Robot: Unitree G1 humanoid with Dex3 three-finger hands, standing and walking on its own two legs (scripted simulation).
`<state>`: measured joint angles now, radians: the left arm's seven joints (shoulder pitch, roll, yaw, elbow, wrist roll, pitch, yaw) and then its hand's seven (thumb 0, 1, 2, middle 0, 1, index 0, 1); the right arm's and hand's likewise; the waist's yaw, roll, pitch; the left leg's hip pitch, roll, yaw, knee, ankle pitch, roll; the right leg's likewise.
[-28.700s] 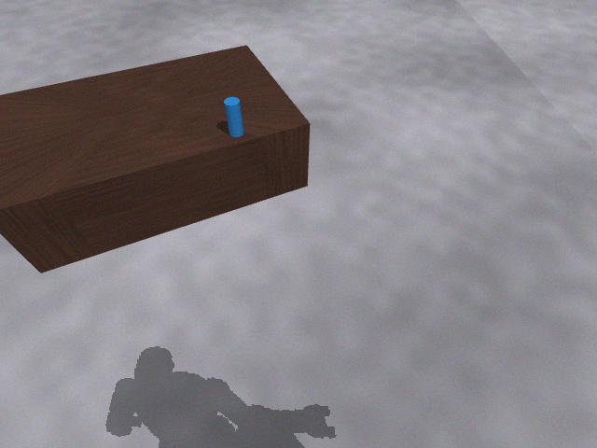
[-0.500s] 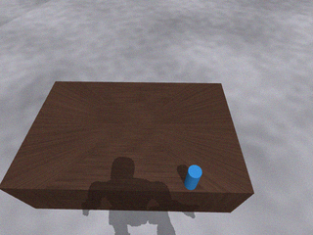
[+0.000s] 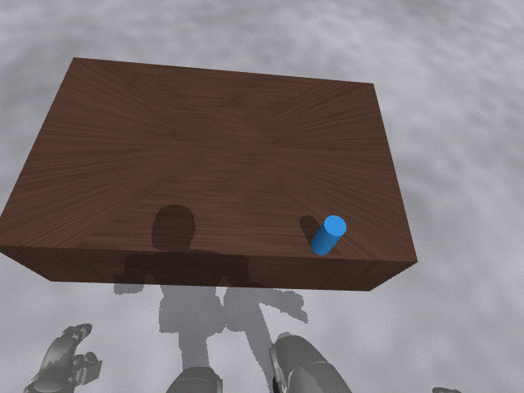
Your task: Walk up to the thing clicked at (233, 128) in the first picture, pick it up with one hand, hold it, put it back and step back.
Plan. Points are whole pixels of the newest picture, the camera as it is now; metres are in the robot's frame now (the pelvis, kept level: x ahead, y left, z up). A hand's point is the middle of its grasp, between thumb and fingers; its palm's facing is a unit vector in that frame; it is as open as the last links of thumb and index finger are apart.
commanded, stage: step back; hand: right
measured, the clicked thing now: (327, 236) +0.47 -0.22 -0.33
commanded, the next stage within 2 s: none
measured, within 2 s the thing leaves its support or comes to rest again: neither
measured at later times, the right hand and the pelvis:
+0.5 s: hand out of the picture -0.01 -0.29 -0.15, palm faces +0.04 +0.93 -0.36, open 7.4 cm; pelvis -0.10 -0.02 +0.00, yaw -4 degrees
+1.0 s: hand out of the picture -0.14 -0.29 -0.14, palm faces -0.02 +0.90 -0.43, open 7.4 cm; pelvis -0.25 -0.02 +0.00, yaw -3 degrees
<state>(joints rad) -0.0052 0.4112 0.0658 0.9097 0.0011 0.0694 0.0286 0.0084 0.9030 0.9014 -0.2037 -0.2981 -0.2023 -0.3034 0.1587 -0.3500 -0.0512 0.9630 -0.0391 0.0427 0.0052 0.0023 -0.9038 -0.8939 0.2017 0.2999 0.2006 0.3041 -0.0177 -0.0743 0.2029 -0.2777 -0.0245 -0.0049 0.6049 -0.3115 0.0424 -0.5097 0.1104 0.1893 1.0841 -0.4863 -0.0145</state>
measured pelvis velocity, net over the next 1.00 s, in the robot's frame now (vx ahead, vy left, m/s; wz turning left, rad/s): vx -0.25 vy -0.02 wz -0.05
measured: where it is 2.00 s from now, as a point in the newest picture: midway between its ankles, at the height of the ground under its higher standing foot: outside the picture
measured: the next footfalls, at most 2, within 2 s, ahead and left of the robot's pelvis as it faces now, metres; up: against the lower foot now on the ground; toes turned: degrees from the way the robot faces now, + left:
right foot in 0.34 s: -0.05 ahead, -0.12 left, +0.00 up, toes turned -3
left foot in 0.70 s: -0.15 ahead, +0.12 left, +0.00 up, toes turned -1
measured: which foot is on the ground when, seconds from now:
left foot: down 0.00-0.36, up 0.38-0.68, down 0.70-1.00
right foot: up 0.00-0.32, down 0.34-0.72, up 0.74-1.00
